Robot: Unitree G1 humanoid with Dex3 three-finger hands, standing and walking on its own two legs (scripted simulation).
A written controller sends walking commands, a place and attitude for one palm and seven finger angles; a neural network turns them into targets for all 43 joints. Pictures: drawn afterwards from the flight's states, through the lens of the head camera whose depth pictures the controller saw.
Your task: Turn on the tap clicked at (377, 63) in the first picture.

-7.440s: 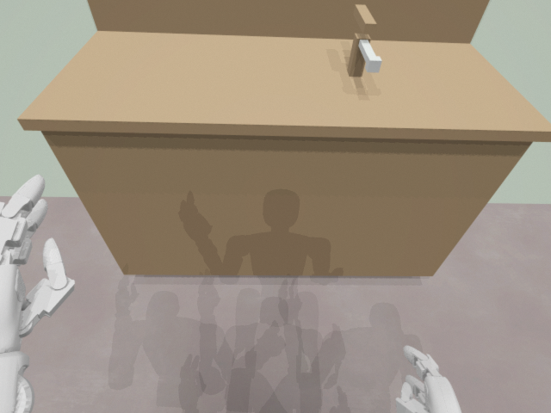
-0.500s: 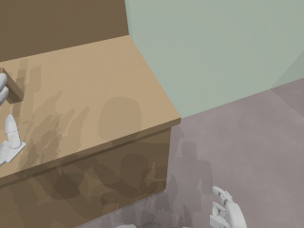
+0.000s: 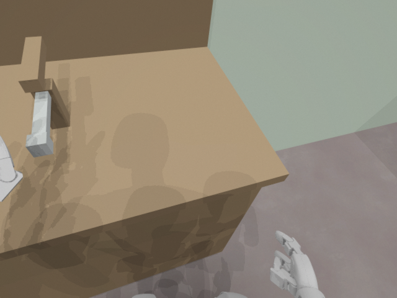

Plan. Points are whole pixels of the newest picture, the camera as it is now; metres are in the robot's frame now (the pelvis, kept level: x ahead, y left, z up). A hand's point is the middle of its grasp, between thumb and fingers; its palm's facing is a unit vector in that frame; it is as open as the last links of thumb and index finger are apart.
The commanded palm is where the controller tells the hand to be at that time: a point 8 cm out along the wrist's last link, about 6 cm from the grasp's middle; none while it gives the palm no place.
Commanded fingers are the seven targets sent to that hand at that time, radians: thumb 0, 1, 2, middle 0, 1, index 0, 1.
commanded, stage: come to a stop and stand still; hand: left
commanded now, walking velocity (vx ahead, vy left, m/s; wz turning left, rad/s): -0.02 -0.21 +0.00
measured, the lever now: (40, 144) +0.31 +0.28 +0.15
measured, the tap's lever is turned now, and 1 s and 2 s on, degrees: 0 0 0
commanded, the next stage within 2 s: look again from close up in 0.70 s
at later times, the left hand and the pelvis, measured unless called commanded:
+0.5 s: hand (12, 181) +0.22 +0.26 +0.19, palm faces +0.39 -0.85 -0.35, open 7.5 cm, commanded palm +0.17 +0.30 +0.19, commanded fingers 0.00 0.90 0.90 -0.20 -0.30 -0.20 -0.30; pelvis +0.00 +0.02 +0.01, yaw -1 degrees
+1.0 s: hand (21, 184) +0.24 +0.27 +0.16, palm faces +0.25 -0.89 -0.39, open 7.4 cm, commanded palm +0.18 +0.32 +0.19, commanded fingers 0.00 0.90 0.90 -0.20 -0.30 -0.20 -0.30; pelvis +0.01 +0.05 +0.01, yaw -2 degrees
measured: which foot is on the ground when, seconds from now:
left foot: down 0.00-1.00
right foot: up 0.00-0.06, down 0.08-1.00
